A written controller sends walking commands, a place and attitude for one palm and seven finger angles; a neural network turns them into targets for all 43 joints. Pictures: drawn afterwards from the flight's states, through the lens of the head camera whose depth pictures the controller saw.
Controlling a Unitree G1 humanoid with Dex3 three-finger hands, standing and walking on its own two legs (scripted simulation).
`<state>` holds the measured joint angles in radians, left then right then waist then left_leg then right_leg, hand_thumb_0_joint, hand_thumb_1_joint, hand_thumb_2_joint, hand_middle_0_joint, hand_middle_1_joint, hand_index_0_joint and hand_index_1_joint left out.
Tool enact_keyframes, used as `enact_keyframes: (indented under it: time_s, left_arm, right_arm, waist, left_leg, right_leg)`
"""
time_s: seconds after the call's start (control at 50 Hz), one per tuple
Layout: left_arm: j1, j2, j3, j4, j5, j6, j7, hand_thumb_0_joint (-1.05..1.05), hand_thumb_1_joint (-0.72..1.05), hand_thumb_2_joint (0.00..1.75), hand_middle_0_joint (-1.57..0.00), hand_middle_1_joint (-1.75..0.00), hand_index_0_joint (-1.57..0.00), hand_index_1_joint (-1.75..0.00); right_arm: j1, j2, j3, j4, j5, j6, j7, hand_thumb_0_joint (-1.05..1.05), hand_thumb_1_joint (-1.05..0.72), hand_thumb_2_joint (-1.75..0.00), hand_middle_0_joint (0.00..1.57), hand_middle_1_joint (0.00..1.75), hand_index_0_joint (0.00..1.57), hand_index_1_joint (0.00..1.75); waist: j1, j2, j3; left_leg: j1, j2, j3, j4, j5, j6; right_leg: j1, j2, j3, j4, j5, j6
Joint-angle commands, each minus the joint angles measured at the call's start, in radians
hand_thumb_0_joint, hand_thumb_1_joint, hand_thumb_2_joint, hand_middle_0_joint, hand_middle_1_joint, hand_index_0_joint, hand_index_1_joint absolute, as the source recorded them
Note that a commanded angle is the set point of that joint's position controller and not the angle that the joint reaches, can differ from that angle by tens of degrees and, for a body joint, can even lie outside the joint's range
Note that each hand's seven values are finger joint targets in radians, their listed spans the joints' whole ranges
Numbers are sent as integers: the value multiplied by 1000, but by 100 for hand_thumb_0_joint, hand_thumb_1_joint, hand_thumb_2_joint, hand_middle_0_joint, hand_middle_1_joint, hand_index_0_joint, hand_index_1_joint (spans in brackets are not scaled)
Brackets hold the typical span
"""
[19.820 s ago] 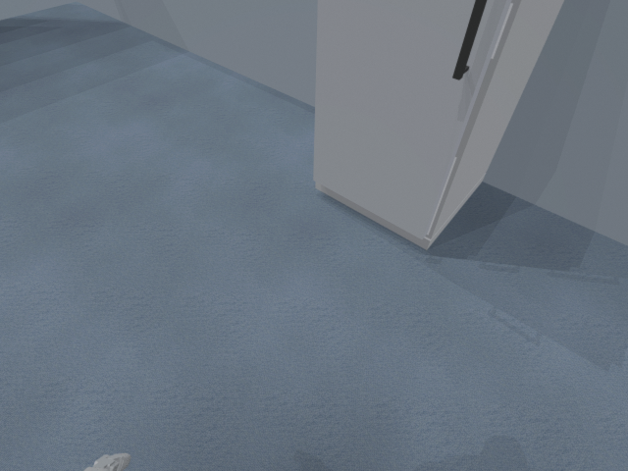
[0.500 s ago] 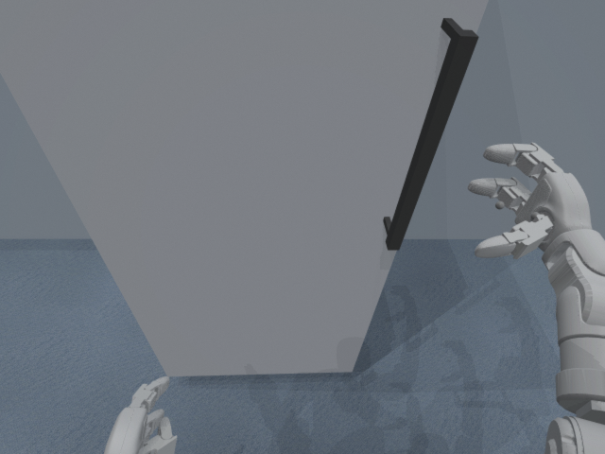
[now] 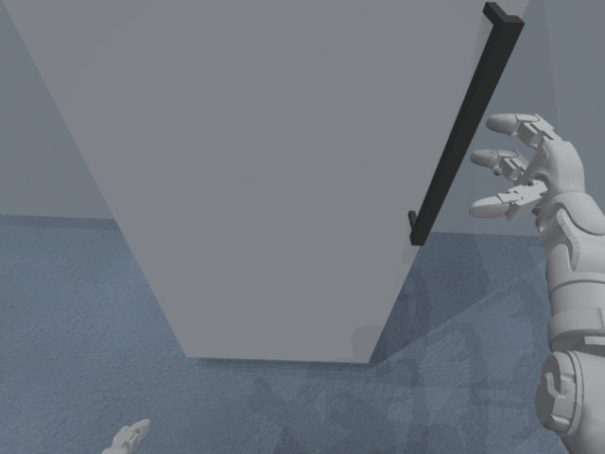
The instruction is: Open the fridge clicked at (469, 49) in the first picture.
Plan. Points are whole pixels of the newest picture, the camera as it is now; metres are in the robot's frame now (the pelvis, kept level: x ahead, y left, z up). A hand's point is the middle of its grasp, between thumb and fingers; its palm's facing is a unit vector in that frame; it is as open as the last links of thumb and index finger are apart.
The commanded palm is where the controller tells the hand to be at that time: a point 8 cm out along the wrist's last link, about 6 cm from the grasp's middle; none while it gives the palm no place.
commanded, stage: move the hooked fingers beside the handle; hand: right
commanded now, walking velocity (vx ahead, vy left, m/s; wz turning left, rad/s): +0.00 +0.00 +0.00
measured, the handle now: (447, 149) +0.49 -0.13 +0.18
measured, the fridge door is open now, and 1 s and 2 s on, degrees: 0 0 0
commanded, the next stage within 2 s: feel for the door with the fingertips in 0.74 s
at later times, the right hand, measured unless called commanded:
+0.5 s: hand (506, 177) +0.44 -0.20 +0.18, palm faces -0.07 +1.00 +0.00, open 14.0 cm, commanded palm +0.42 -0.25 +0.18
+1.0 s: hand (488, 174) +0.44 -0.18 +0.18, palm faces -0.10 +1.00 +0.00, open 14.0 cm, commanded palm +0.42 -0.22 +0.18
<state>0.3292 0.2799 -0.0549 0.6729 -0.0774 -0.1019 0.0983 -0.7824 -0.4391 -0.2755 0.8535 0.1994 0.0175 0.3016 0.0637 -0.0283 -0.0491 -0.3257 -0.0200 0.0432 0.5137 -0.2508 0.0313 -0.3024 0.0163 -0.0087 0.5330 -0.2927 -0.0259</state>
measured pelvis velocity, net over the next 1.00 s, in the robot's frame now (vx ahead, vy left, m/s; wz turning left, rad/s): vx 0.01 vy -0.01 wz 0.01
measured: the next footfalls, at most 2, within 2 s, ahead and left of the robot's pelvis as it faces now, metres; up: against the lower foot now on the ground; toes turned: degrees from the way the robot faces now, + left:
none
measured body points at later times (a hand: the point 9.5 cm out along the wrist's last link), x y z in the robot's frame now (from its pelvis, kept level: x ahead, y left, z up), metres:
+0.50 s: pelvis +0.01 -0.01 +0.00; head +0.02 +0.00 +0.45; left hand +0.10 +0.26 -0.10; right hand +0.43 -0.25 +0.18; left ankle +0.01 +0.10 -0.73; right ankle -0.01 -0.10 -0.73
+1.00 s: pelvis +0.01 -0.01 +0.00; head +0.02 -0.01 +0.45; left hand +0.10 +0.24 -0.11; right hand +0.44 -0.23 +0.18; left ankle +0.01 +0.10 -0.73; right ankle -0.01 -0.10 -0.73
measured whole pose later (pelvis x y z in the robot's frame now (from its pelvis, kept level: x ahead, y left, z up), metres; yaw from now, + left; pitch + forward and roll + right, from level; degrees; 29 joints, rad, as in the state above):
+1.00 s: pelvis +0.01 -0.01 +0.00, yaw +0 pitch +5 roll +1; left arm 0.35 0.27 -0.05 0.66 -0.07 -0.08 0.07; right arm -0.73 -0.38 -0.24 0.75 0.21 0.02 0.28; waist 0.05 -0.03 -0.06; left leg -0.33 -0.01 0.03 0.51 -0.26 0.01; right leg -0.31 0.03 -0.02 0.54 -0.31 -0.04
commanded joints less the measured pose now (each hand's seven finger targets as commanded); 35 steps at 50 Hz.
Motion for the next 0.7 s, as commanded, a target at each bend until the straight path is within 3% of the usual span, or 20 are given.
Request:
enact_keyframes:
  time_s: [0.0, 0.02, 0.04, 0.06, 0.12, 0.16, 0.2, 0.24, 0.26, 0.3, 0.36, 0.42, 0.46, 0.54, 0.58, 0.6, 0.64, 0.68]
  left_arm:
    - [7, 142, 60, -127, 4, -40, -4, 0, 90, 90, -20, -30, -20, -30]
    - [8, 142, 59, -125, 2, -37, -5, 0, 90, 90, -20, -30, -20, -30]
    - [12, 142, 60, -129, 2, -35, -7, 0, 90, 90, -20, -30, -20, -30]
    - [18, 146, 65, -135, 4, -28, -11, 0, 90, 90, -20, -30, -20, -30]
    - [13, 145, 68, -152, -1, -25, -12, 0, 90, 90, -20, -30, -20, -30]
    - [10, 146, 70, -163, 1, -20, -11, 0, 90, 90, -20, -30, -20, -30]
    - [8, 141, 69, -159, -1, -23, -8, 0, 90, 90, -20, -30, -20, -30]
    - [6, 138, 67, -154, -3, -27, -4, 0, 90, 90, -20, -30, -20, -30]
    - [10, 139, 68, -154, -3, -26, -3, 0, 90, 90, -20, -30, -20, -30]
    - [7, 139, 65, -144, -4, -31, -1, 0, 90, 90, -20, -30, -20, -30]
    - [14, 142, 66, -131, -4, -28, 1, 0, 90, 90, -20, -30, -20, -30]
    - [2, 135, 63, -136, -2, -36, -4, 0, 90, 90, -20, -30, -20, -30]
    - [6, 141, 63, -139, 1, -29, -7, 0, 90, 90, -20, -30, -20, -30]
    - [-8, 136, 58, -144, -2, -22, -7, 0, 90, 90, -20, -30, -20, -30]
    - [-3, 142, 58, -148, 0, -16, -6, 0, 90, 90, -20, -30, -20, -30]
    - [-12, 135, 55, -157, 1, -18, -7, 0, 90, 90, -20, -30, -20, -30]
    - [-6, 133, 56, -158, 2, -19, -7, 0, 90, 90, -20, -30, -20, -30]
    - [-10, 132, 54, -159, 1, -18, -8, 0, 90, 90, -20, -30, -20, -30]
  right_arm:
    - [-416, -286, -105, -171, 14, -101, 8, 0, 50, -30, 30, 120, 30, 120]
    - [-425, -271, -85, -170, 10, -104, 13, 0, 50, -30, 30, 120, 30, 120]
    - [-405, -286, -103, -163, 8, -104, 13, 0, 50, -30, 30, 120, 30, 120]
    - [-355, -294, -113, -147, 9, -102, 13, 0, 50, -30, 30, 120, 30, 120]
    - [-377, -297, -110, -228, 12, -106, 27, 0, 50, -30, 30, 120, 30, 120]
    - [-358, -336, -140, -283, 19, -112, 26, 0, 50, -30, 30, 120, 30, 120]
    - [-413, -307, -115, -325, 23, -113, 34, 0, 50, -30, 30, 120, 30, 120]
    - [-404, -288, -102, -327, 27, -106, 37, 0, 50, -30, 30, 120, 30, 120]
    - [-404, -273, -86, -334, 34, -101, 39, 0, 50, -30, 30, 120, 30, 120]
    - [-428, -250, -68, -320, 32, -84, 42, 0, 50, -30, 30, 120, 30, 120]
    - [-428, -237, -52, -266, 32, -69, 36, 0, 50, -30, 30, 120, 30, 120]
    - [-451, -192, -22, -288, 30, -73, 30, 0, 50, -30, 30, 120, 30, 120]
    - [-391, -241, -71, -260, 33, -76, 22, 0, 50, -30, 30, 120, 30, 120]
    - [-434, -227, -55, -217, 19, -70, 13, 0, 50, -30, 30, 120, 30, 120]
    - [-455, -288, -95, -226, 11, -85, 5, 0, 50, -30, 30, 120, 30, 120]
    - [-466, -242, -58, -250, 10, -91, 9, 0, 50, -30, 30, 120, 30, 120]
    - [-464, -265, -77, -275, 10, -103, 10, 0, 50, -30, 30, 120, 30, 120]
    - [-461, -239, -56, -277, 17, -104, 19, 0, 50, -30, 30, 120, 30, 120]
  waist:
    - [-27, 38, -327]
    - [-20, 13, -305]
    - [-29, 6, -294]
    - [-35, 46, -284]
    - [-29, 13, -311]
    - [-39, 16, -322]
    - [-17, -15, -328]
    - [-12, -40, -300]
    - [-9, -9, -307]
    - [2, -36, -297]
    - [8, -13, -262]
    - [5, -37, -289]
    - [-15, 24, -295]
    - [-4, 6, -253]
    - [-11, 32, -279]
    - [-10, -12, -302]
    - [-13, -29, -339]
    - [-8, -27, -324]
  left_leg:
    - [170, 29, -43, -36, 308, 0]
    - [157, 30, -42, -36, 313, 1]
    - [157, 30, -42, -34, 314, 2]
    - [171, 30, -39, -33, 324, 0]
    - [176, 28, -46, -31, 346, -3]
    - [192, 28, -48, -31, 343, -3]
    - [172, 23, -51, -40, 335, -5]
    - [140, 19, -45, -48, 308, -1]
    - [151, 21, -41, -48, 314, -2]
    - [121, 17, -40, -52, 302, -1]
    - [94, 19, -33, -59, 268, 0]
    - [80, 17, -29, -49, 277, 3]
    - [110, 18, -26, -46, 289, 4]
    - [74, 20, -29, -45, 259, 2]
    - [106, 21, -32, -37, 273, 2]
    - [105, 22, -34, -31, 296, 5]
    - [115, 21, -35, -26, 320, 5]
    - [107, 18, -31, -27, 327, 6]
  right_leg:
    - [73, -23, 21, -48, 263, -20]
    - [69, -23, 15, -50, 261, -19]
    - [58, -23, 16, -51, 261, -18]
    - [41, -26, 10, -49, 269, -21]
    - [59, -26, 2, -49, 277, -22]
    - [63, -29, 3, -46, 285, -25]
    - [90, -28, 2, -49, 273, -26]
    - [106, -28, 9, -50, 263, -25]
    - [104, -31, 5, -47, 271, -26]
    - [116, -27, 13, -49, 260, -24]
    - [103, -28, 15, -46, 243, -23]
    - [133, -26, 27, -43, 265, -18]
    - [112, -27, 26, -42, 279, -19]
    - [89, -25, 26, -45, 237, -16]
    - [78, -26, 29, -46, 250, -16]
    - [105, -24, 27, -42, 277, -16]
    - [132, -26, 30, -34, 310, -12]
    - [136, -31, 32, -34, 326, -11]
